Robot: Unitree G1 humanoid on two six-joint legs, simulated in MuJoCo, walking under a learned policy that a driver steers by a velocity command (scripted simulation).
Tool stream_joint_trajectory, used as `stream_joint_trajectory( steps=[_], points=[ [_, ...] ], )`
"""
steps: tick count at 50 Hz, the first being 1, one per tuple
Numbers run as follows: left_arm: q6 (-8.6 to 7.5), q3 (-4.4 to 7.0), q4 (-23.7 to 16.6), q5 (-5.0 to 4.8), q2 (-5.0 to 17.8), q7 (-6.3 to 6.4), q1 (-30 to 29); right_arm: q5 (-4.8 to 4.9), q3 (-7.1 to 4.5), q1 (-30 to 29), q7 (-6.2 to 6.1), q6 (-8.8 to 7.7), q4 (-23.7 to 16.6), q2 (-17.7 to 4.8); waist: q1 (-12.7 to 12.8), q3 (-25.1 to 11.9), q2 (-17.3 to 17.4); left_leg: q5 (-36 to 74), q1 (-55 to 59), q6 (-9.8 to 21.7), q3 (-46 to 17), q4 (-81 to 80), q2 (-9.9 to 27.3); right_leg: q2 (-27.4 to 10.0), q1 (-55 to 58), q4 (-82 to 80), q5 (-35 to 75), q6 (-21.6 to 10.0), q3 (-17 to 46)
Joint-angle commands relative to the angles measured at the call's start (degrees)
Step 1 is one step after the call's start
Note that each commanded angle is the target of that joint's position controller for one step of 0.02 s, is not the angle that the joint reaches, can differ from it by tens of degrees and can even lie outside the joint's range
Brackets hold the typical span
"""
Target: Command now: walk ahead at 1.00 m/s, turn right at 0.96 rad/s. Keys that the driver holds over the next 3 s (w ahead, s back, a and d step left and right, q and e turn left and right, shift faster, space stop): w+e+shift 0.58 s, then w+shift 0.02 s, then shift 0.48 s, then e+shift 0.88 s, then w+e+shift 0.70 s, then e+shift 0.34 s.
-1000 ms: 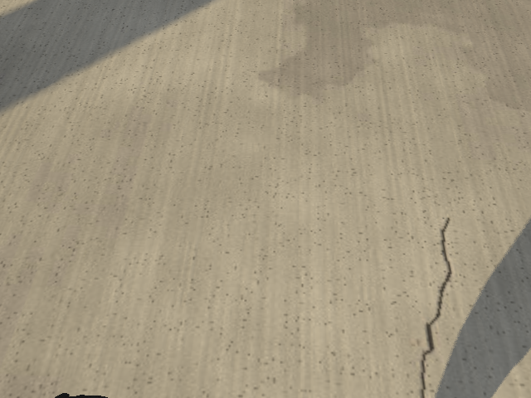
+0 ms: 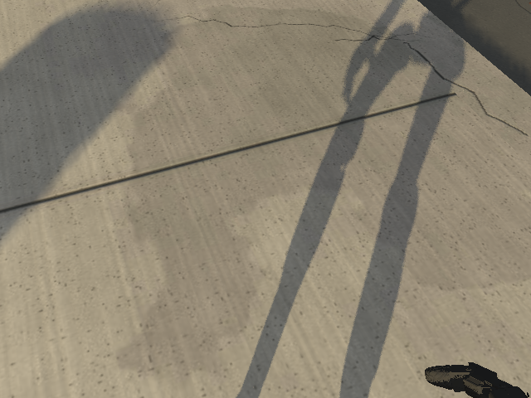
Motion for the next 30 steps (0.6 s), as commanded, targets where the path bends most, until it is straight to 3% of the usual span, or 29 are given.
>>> stream_joint_trajectory(
  steps=[1,3,6,7,8,9,10,11,12,13,14,15,16,18,20,22,24,26,28,30],
  points=[
    [-2.73,2.39,-6.4,-0.13,8.9,-0.05,-5.8,1.03,-1.15,-3.5,0.72,0.69,-4.8,-5.9,-2.7,4.6,3.3,12.3,8.4,-1.1,5.8,-16.3,-1.1,-12.5,-16.3,-16.1,10.4,-6.8,18.0],
    [-2.80,3.01,-6.2,-0.61,9.6,-0.64,-3.9,2.36,-0.98,-6.2,0.89,0.48,-5.8,-5.7,0.1,2.5,0.7,22.2,12.5,-0.1,6.7,-25.5,-3.5,-12.2,-12.6,-14.9,17.5,-4.2,17.9],
    [-2.49,3.58,-6.0,-0.78,10.4,-0.55,-2.3,2.77,-1.73,-6.9,0.59,0.12,-6.5,-8.1,1.3,0.1,-1.5,22.9,16.2,1.3,5.6,-33.7,-5.8,-14.2,-3.7,-10.1,25.8,-1.5,20.2],
    [-2.38,3.76,-6.3,-0.60,11.0,-0.30,-2.7,2.71,-2.35,-4.4,0.24,-0.04,-5.8,-9.6,0.1,-1.7,-1.8,20.1,19.8,1.7,5.2,-35.7,-7.2,-14.4,-1.1,-6.2,31.2,-0.2,20.9],
    [-2.34,4.03,-6.5,-0.18,12.5,-0.24,-3.4,2.78,-3.52,1.3,-0.37,-0.23,-4.2,-12.2,-2.7,-5.8,-1.6,14.4,26.1,2.4,5.2,-35.4,-8.9,-14.2,1.1,1.3,38.6,1.2,20.8],
    [-2.47,4.26,-6.8,0.06,14.2,-0.48,-5.9,2.83,-4.73,11.6,-1.13,-0.54,-1.8,-14.4,-9.3,-11.0,-0.6,10.1,37.2,2.9,5.9,-35.6,-8.8,-12.5,-1.2,13.6,40.8,2.5,19.1],
    [-3.19,3.24,-8.0,0.22,10.7,-0.62,-8.6,1.89,-6.34,24.5,-2.38,-0.83,0.7,-18.0,-15.4,-17.1,1.6,-1.0,51.6,4.3,0.3,-33.9,-1.9,-9.9,-9.9,30.5,32.3,3.6,16.1],
    [-3.59,0.63,-10.8,-0.80,0.6,-0.34,-7.6,-0.53,-7.35,29.6,-2.91,-0.92,1.7,-22.1,-13.6,-21.7,16.8,-23.6,63.2,6.9,-23.9,-41.7,14.7,-3.8,-26.5,48.4,-13.2,4.4,9.9],
    [-3.05,-0.45,-13.0,-1.56,1.9,-0.25,-3.5,0.05,-7.91,21.9,-2.26,-0.46,0.8,-22.4,-7.1,-22.8,25.0,-31.8,60.1,10.6,-47.8,-52.4,19.7,-6.5,-35.2,55.9,-12.7,4.2,6.2],
    [-1.75,-0.04,-11.2,-0.02,5.6,-0.03,-7.7,0.57,-6.83,14.6,-1.93,-0.03,-0.9,-15.4,-7.0,-13.4,12.9,-34.4,51.3,10.7,-38.5,-52.5,16.5,-11.5,-37.5,56.7,-5.8,4.3,4.3],
    [-1.11,0.14,-11.4,0.94,6.3,-0.79,-10.4,1.00,-6.05,12.9,-1.67,0.24,-0.3,-12.0,-6.6,-8.0,6.3,-24.2,44.3,10.1,-27.1,-51.4,13.8,-13.8,-36.5,53.8,-2.4,4.9,2.5],
    [-0.43,0.18,-11.6,1.37,5.8,-1.73,-12.3,0.86,-5.74,13.4,-1.51,0.28,1.0,-10.8,-6.1,-5.3,3.6,-14.6,39.7,9.1,-19.1,-51.8,11.3,-15.5,-35.1,52.1,-1.6,5.5,2.0],
    [0.29,-0.16,-12.7,1.88,4.3,-2.67,-13.4,1.12,-5.37,15.3,-1.56,-0.10,3.1,-10.0,-5.3,-3.1,4.8,-8.9,36.3,8.6,-13.0,-52.5,9.8,-17.1,-34.8,51.2,-1.4,6.0,2.2],
    [1.71,-1.16,-14.8,1.82,1.5,-3.77,-16.5,2.44,-4.85,17.9,-0.68,-1.23,6.5,-7.6,-4.4,-0.2,5.5,0.3,33.7,6.9,-4.2,-54.5,8.1,-19.2,-36.5,50.8,0.3,6.3,1.5],
    [2.23,-1.77,-17.4,1.65,1.3,-4.30,-19.5,2.87,-4.97,17.6,0.04,-2.29,7.4,-8.0,-3.2,0.6,5.5,9.6,31.9,7.0,2.6,-56.3,8.3,-19.9,-37.6,48.9,5.1,6.7,0.5],
    [2.36,-2.09,-19.3,1.27,1.7,-4.59,-22.8,2.52,-5.06,16.0,0.17,-3.01,7.8,-8.5,-1.9,2.4,5.1,15.4,29.7,6.5,10.0,-58.4,6.7,-19.7,-36.8,43.8,10.8,7.0,-0.9],
    [2.42,-2.36,-20.6,1.13,2.3,-5.23,-26.9,2.37,-5.24,17.3,-0.02,-3.32,9.1,-9.5,-2.3,5.0,3.4,21.0,30.2,5.8,15.9,-60.5,5.0,-19.0,-35.3,34.8,14.7,6.1,-4.7],
    [2.22,-2.97,-21.5,1.33,1.4,-5.99,-31.2,2.25,-5.57,20.4,-0.37,-3.16,10.6,-10.8,-3.6,7.1,2.3,30.1,32.8,4.7,20.6,-60.9,4.1,-17.5,-32.3,26.0,15.6,4.2,-9.4],
    [1.93,-3.05,-20.9,1.11,1.3,-5.91,-31.8,2.22,-5.83,22.7,-0.93,-2.62,11.2,-12.7,-3.2,5.4,3.1,56.8,37.4,3.4,23.7,-56.0,3.9,-13.2,-25.8,20.6,14.0,1.9,-14.4],
    [1.68,-2.41,-18.8,1.34,3.0,-4.97,-25.6,2.22,-6.53,23.6,-1.93,-1.22,11.2,-16.1,1.1,0.3,6.6,78.4,41.8,3.3,23.4,-44.7,6.3,-9.3,-17.3,18.5,8.5,0.0,-14.8]
  ],
)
